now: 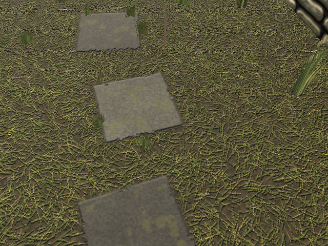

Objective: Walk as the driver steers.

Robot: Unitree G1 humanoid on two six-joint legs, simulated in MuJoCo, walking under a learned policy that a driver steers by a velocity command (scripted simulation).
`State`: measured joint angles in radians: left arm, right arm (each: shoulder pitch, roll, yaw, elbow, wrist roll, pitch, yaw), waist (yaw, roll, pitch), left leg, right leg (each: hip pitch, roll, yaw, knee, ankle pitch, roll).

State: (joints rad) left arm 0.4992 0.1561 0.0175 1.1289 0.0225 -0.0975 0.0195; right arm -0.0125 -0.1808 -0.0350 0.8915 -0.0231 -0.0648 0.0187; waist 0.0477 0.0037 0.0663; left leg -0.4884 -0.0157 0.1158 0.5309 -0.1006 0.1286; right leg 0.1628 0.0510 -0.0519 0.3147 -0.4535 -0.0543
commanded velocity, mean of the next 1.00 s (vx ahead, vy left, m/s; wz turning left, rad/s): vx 0.26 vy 0.00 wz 0.00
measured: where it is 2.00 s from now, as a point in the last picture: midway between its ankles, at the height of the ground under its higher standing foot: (178, 161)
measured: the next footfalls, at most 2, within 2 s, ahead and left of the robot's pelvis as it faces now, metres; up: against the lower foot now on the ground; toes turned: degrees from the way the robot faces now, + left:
right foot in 0.48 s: +0.36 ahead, -0.08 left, +0.00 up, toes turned -3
left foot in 0.86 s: +0.29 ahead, +0.10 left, +0.00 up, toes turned +3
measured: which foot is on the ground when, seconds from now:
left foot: down 0.00-0.50, up 0.52-0.84, down 0.86-1.00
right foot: down 0.00-0.02, up 0.04-0.46, down 0.48-0.86, up 0.88-1.00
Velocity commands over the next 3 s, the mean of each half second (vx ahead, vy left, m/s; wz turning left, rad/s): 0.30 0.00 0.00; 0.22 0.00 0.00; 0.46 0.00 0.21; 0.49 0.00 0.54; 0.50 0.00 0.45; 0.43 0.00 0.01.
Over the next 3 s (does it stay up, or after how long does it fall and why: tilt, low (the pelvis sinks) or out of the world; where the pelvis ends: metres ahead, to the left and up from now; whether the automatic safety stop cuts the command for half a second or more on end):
stays up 1.24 0.34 0.02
